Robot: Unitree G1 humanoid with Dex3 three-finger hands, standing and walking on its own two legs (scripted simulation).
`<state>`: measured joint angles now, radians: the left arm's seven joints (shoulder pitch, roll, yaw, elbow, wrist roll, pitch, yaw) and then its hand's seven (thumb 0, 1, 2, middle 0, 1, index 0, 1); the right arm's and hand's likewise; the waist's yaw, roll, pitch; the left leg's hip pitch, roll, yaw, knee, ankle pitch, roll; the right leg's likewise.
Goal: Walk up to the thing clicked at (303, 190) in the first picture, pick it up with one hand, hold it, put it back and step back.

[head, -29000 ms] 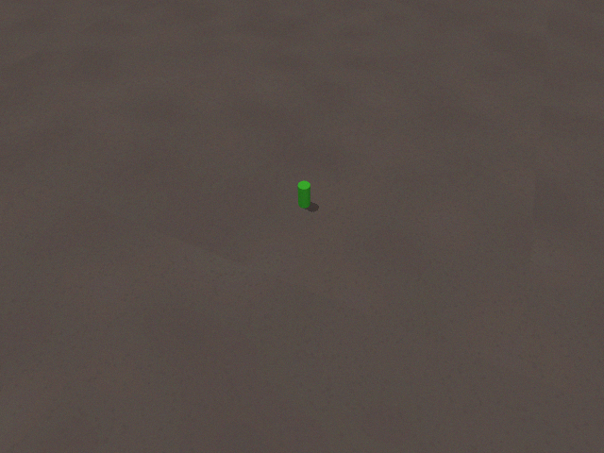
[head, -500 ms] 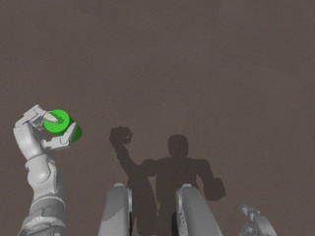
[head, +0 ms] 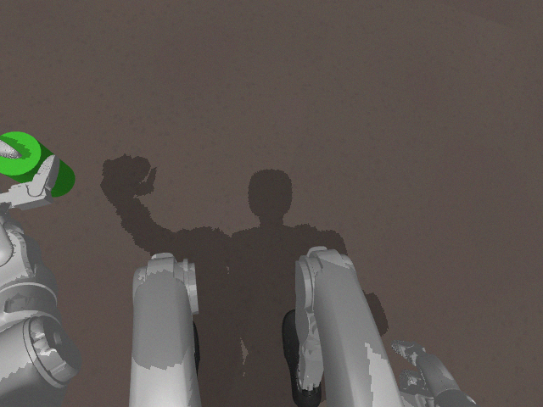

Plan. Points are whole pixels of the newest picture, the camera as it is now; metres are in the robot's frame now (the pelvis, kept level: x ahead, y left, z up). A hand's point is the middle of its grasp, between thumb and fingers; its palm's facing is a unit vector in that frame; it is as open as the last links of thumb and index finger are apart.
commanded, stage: crouch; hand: left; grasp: from above
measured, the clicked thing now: (37, 168) +0.45 +0.32 -0.09
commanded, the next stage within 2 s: lower in 0.94 s
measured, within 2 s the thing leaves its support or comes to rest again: neither
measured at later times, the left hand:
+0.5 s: hand (42, 176) +0.46 +0.35 -0.15, palm faces +0.50 -0.86 -0.04, open 6.5 cm
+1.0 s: hand (51, 184) +0.46 +0.36 -0.20, palm faces +0.49 -0.87 -0.05, open 6.0 cm
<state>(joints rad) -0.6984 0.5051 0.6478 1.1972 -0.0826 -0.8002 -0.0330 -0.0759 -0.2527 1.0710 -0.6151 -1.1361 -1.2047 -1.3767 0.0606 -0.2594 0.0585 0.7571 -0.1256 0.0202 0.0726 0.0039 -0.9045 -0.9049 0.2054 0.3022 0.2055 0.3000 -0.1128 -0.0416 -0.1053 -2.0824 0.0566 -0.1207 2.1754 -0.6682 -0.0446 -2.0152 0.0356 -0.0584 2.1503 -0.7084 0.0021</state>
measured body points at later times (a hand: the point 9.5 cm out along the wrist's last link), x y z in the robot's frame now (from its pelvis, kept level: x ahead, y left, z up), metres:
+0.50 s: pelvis -0.01 +0.01 -0.09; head +0.23 +0.08 +0.29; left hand +0.43 +0.39 -0.15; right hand +0.08 -0.27 -0.19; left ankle +0.09 +0.14 -0.37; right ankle +0.09 -0.12 -0.37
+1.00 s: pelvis -0.01 +0.01 -0.11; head +0.24 +0.11 +0.25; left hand +0.43 +0.40 -0.20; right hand +0.09 -0.27 -0.19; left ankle +0.09 +0.14 -0.37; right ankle +0.09 -0.12 -0.37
